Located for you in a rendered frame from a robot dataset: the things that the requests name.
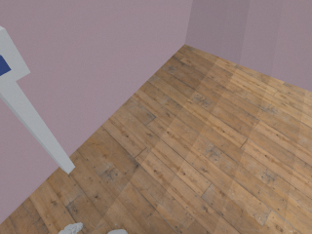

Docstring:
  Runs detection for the left robot hand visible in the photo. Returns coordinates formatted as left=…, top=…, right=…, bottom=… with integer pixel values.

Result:
left=58, top=222, right=83, bottom=234

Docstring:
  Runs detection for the button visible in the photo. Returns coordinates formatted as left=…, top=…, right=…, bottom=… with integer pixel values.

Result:
left=0, top=55, right=12, bottom=76

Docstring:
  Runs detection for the panel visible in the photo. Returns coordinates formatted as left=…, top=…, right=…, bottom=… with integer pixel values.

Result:
left=0, top=26, right=75, bottom=174

